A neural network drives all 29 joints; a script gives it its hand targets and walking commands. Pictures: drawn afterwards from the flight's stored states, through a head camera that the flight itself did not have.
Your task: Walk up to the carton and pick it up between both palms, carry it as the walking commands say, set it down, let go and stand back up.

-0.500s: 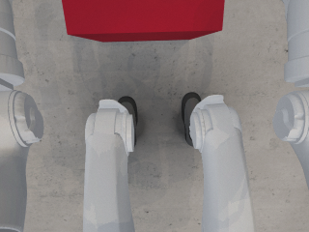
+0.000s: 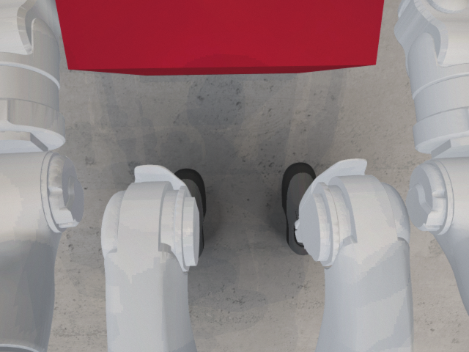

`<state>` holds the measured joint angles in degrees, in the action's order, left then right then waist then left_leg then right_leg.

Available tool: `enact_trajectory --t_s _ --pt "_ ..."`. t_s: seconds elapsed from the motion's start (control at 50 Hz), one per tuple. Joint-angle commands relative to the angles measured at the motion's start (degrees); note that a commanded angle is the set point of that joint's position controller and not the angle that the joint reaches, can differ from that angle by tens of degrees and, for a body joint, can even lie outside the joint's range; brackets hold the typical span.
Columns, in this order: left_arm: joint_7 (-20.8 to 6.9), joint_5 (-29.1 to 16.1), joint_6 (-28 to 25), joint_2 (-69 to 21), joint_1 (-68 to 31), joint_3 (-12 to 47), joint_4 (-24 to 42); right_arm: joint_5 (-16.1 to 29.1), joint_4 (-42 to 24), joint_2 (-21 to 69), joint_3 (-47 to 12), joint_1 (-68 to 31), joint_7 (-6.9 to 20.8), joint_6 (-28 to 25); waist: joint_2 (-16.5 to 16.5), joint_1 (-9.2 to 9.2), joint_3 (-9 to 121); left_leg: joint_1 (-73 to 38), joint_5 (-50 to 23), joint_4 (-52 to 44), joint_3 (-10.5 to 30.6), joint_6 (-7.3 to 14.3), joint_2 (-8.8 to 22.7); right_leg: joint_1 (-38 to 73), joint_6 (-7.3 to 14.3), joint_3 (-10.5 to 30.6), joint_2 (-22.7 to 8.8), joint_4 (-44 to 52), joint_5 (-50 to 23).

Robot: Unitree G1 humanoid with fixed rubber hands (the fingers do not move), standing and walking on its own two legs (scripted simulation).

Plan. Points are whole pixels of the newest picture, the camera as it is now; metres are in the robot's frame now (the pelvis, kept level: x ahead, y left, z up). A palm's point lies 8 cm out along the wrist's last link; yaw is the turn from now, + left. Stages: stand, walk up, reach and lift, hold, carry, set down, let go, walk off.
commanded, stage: reach and lift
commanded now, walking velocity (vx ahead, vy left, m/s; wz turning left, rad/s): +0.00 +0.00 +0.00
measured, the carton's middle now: out of the picture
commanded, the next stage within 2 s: none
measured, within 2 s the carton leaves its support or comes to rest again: leaves its support in 1.38 s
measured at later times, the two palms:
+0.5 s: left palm out of the picture +0.55 +0.23 -0.18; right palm out of the picture +0.55 -0.19 -0.17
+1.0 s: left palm out of the picture +0.54 +0.22 -0.17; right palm out of the picture +0.55 -0.15 -0.16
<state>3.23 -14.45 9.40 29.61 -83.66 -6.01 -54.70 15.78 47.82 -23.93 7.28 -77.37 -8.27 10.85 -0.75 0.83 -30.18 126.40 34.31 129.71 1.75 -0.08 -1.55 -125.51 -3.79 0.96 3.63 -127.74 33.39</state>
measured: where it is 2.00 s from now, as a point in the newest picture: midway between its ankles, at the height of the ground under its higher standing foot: (245, 226)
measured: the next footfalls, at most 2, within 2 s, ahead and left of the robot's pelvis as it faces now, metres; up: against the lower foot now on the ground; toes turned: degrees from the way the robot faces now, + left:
none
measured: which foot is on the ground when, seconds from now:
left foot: down 0.00-1.00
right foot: down 0.00-1.00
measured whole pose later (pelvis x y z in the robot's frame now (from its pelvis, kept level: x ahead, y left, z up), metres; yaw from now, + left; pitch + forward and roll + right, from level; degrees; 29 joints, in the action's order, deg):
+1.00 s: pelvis -0.01 +0.00 +0.00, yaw +0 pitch +31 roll -2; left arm 4.5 -16.1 6.5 28.3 -85.5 1.2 -59.3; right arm 17.5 57.9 -21.0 4.1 -84.3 -8.5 6.1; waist -2.0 0.8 -30.0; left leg 126.3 33.4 128.7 1.1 0.3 -0.8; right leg -125.8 -3.1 0.8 3.0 -126.8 32.1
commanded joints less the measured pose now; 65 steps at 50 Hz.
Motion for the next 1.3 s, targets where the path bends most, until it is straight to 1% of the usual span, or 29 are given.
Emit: enact_trajectory --t_s 0.0,0.06,0.12,0.16,0.18,0.26,0.28,0.3,0.34,0.4,0.42,0.52,0.58,0.62,0.64,0.76,0.78,0.8,0.88,0.94,0.96,0.98,1.04,1.1,1.12,1.14,1.18,1.2,1.28 --pt "-0.14 2.53 -4.09 14.94 -18.97 -3.53 4.47 0.81 -5.4 -9.51 1.46 -19.18 0.83 -3.84 4.5 1.19 93.29 -48.81 -25.54 -8.9 -2.64 0.45 1.6 32.72 0.8 -5.15 -0.57 7.92 -19.22" --pt "0.28 1.49 -3.97 11.65 -19.33 -1.66 8.12 0.05 -5.13 -10.61 1.62 -18.48 0.88 -4.22 6.43 1.21 95.69 -49.83 -26.67 -10.33 -2.9 -0.45 2.56 32.2 1.85 -5.86 -1.14 7.97 -19.83" --pt "0.5 0.43 -3.54 12.06 -19.0 0.66 4.29 -0.26 -2.18 -9.27 4.15 -17.11 1.05 -3.81 7.7 -2.81 91.52 -46.3 -20.14 -11.89 -2.01 -0.23 2.24 28.5 1.81 -6.98 -2.21 8.71 -15.45" --pt "0.38 0.74 -4.74 11.32 -16.0 -0.76 9.2 0.19 -2.61 -8.39 3.06 -15.49 1.04 -4.98 5.56 0.33 97.6 -48.06 -28.66 -9.66 -2.59 0.17 1.53 35.06 0.99 -5.84 -1.69 6.65 -24.85" --pt "0.43 -0.08 -5.08 10.39 -17.12 0.11 10.49 -0.27 -4.67 -8.56 4.06 -14.76 0.56 -5.59 5.66 -2.85 99.47 -49.53 -32.66 -8.59 -1.16 -0.24 1.71 35.09 1.35 -5.32 -1.74 5.88 -28.98" --pt "0.39 0.45 -5.32 11.79 -13.47 -3.29 12.71 0.1 -9.35 -6.61 0.64 -13.02 0.65 -5.65 1.47 2.44 103.68 -44.79 -32.21 -8.02 -3.7 0.02 0.16 42.63 1.52 -2.75 -1.84 6.4 -32.87" --pt "0.61 0.85 -5.42 13.53 -16.16 -1.43 15.16 0.48 -11.66 -9.76 3.28 -16.64 0.42 -5.55 2.72 0.08 105.05 -47.04 -32.59 -7.9 -1.94 0.59 1.66 40.88 1.23 -4.06 -1.39 5.95 -31.27" --pt "0.39 0.18 -4.97 10.46 -14.37 -2.06 13.18 0.62 -9.33 -6.34 0.18 -14.98 0.39 -4.81 1.68 2.65 102.47 -44.44 -30.63 -8.76 -3.33 0.65 0.55 40.58 1.37 -3.05 -1.51 6.78 -29.43" --pt "0.14 0.9 -4.37 11.06 -14.79 -1.99 11.95 0.91 -6.84 -6.44 0.4 -14.63 0.33 -4.96 1.39 0.77 99.71 -43.0 -31.44 -8.23 -2.94 0.51 1.17 40.62 1.63 -2.18 -1.37 7.03 -31.19" --pt "0.38 0.8 -3.81 11.37 -17.87 -1.34 14.47 2.16 -10.09 -6.12 -0.4 -20.07 0.48 -4.78 1.06 2.43 99.38 -45.64 -29.28 -9.42 -2.57 0.87 1.08 37.56 1.42 -3.97 -1.05 6.96 -26.3" --pt "0.39 2.52 -3.69 12.53 -17.28 -1.99 12.31 2.75 -7.9 -6.52 -1.2 -20.86 0.5 -4.68 2.91 5.06 95.06 -46.32 -27.14 -10.65 -2.1 0.77 1.3 35.34 1.99 -5.22 -0.76 6.65 -23.73" --pt "0.61 1.33 -4.09 9.15 -21.01 -0.19 11.73 2.98 -6.11 -4.62 -2.91 -22.94 -0.18 -5.42 2.4 3.77 96.57 -46.73 -27.01 -10.14 -2.67 0.48 1.54 38.4 1.61 -5.23 -0.78 6.8 -24.07" --pt "0.52 -0.1 -3.66 6.17 -18.29 2.82 6.11 1.84 -0.68 -3.42 0.01 -18.38 -0.42 -5.18 6.24 -0.62 92.6 -46.57 -25.38 -11.82 -2.46 -0.02 1.22 33.1 2.12 -5.41 -0.57 8.83 -21.16" --pt "0.22 0.11 -4.24 5.25 -19.06 1.98 7.06 1.68 -0.67 -2.64 -1.83 -19.32 -0.43 -5.6 4.34 1.38 94.07 -48.7 -25.77 -11.03 -2.46 -0.19 1.59 34.25 1.92 -5.39 -1.18 8.74 -21.19" --pt "0.21 -1.34 -4.52 4.94 -22.56 4.07 6.09 0.54 3.5 -2.6 -0.35 -20.77 -0.55 -5.77 1.78 -0.21 92.71 -45.1 -22.52 -12.24 -2.29 0.28 1.2 35.72 1.3 -5.32 -1.86 8.12 -19.85" --pt "0.59 -1.19 -5.43 2.91 -25.05 4.44 9.11 1.95 -0.71 3.11 -3.37 -24.23 -0.64 -6.83 1.72 1.29 94.63 -43.55 -26.12 -11.28 -3.76 0.29 0.69 39.68 1.82 -4.05 -0.74 10.36 -23.7" --pt "0.75 -0.69 -4.99 0.94 -21.14 5.58 9.57 0.5 -1.29 0.35 -2.32 -21.92 -0.76 -6.83 3.78 -0.59 98.6 -46.74 -28.8 -11.99 -1.96 0.15 0.91 40.79 1.51 -4.48 -0.29 8.55 -25.78" --pt "0.58 -0.73 -4.91 3.54 -22.93 3.12 7.49 0.31 0.88 0.38 -3.51 -23.32 -0.96 -6.59 0.29 -1.29 94.92 -42.72 -25.15 -11.86 -2.07 -0.07 0.54 40.12 1.75 -4.58 -0.78 8.97 -23.97" --pt "-0.41 -2.08 -5.32 -3.57 -27.58 7.99 7.44 2.24 -1.5 7.19 -6.19 -27.73 -0.32 -6.59 5.77 0.17 93.85 -49.62 -28.1 -11.82 -2.51 0.08 0.68 35.46 1.72 -5.71 -0.02 9.44 -22.0" --pt "-0.03 -1.73 -5.08 -5.39 -27.87 10.48 6.03 0.53 2.4 6.38 -5.79 -27.25 -0.09 -6.86 6.04 0.12 88.91 -46.02 -25.36 -13.44 -2.0 -0.47 0.49 34.46 2.38 -5.05 0.22 10.32 -19.81" --pt "0.35 -3.42 -4.9 -7.51 -24.69 10.82 4.67 0.66 -0.75 6.91 -5.5 -27.59 0.13 -7.04 4.97 -1.82 94.99 -51.03 -28.56 -13.17 -1.64 -0.99 0.23 34.98 1.8 -6.7 -0.45 9.93 -21.53" --pt "0.3 -3.52 -5.22 -8.71 -25.18 11.16 8.72 3.12 -1.01 8.1 -9.03 -26.47 0.26 -7.17 5.23 0.02 95.18 -51.28 -29.58 -12.89 -2.26 -1.16 0.1 35.83 2.22 -6.41 0.06 9.81 -22.76" --pt "-2.25 -3.8 -5.66 -16.0 -32.77 13.73 7.39 2.21 2.81 17.88 -10.51 -29.87 2.85 -6.71 5.61 -0.87 89.49 -46.41 -27.61 -12.31 -2.66 -0.6 0.24 34.04 2.73 -5.13 0.08 9.85 -21.41" --pt "-4.59 -4.29 -5.13 -25.06 -33.08 14.06 4.95 1.38 -1.28 26.9 -13.65 -36.85 4.3 -6.92 -0.51 1.3 92.51 -41.45 -25.19 -11.11 -2.87 0.28 -0.33 39.95 1.67 -5.24 0.43 8.62 -23.03" --pt "-5.54 -5.28 -4.69 -30.85 -37.85 17.81 6.61 3.88 -3.63 31.59 -13.92 -41.84 5.63 -6.49 5.36 0.13 92.39 -42.68 -24.55 -11.93 -3.1 -0.43 -0.51 39.33 2.05 -4.94 1.14 8.97 -22.18" --pt "-6.55 -5.9 -4.59 -33.9 -38.24 18.44 6.81 1.96 0.16 34.54 -14.83 -39.34 6.95 -6.2 3.4 -1.28 90.57 -42.43 -26.08 -12.32 -2.5 -0.61 -0.87 37.53 2.6 -6.37 0.76 7.39 -23.32" --pt "-8.34 -6.24 -5.03 -39.0 -45.79 19.61 12.97 2.53 1.01 42.0 -15.07 -39.68 8.66 -5.49 4.45 0.58 91.08 -42.66 -24.42 -10.87 -4.57 -0.4 -1.72 37.96 2.9 -4.85 2.03 8.02 -21.68" --pt "-9.11 -6.46 -4.54 -41.14 -44.64 20.21 12.0 1.21 2.56 43.12 -14.04 -38.53 9.4 -5.34 4.29 -2.08 89.57 -42.11 -25.3 -11.69 -3.35 -0.28 -1.51 35.41 2.79 -5.09 1.91 7.62 -22.59" --pt "-11.55 -4.04 -2.57 -46.31 -37.99 17.98 5.97 1.0 -0.93 46.91 -13.78 -45.14 11.57 -4.04 3.43 1.36 87.09 -42.29 -24.25 -11.32 -2.63 1.43 -2.75 30.54 2.23 -6.45 1.96 7.23 -18.1"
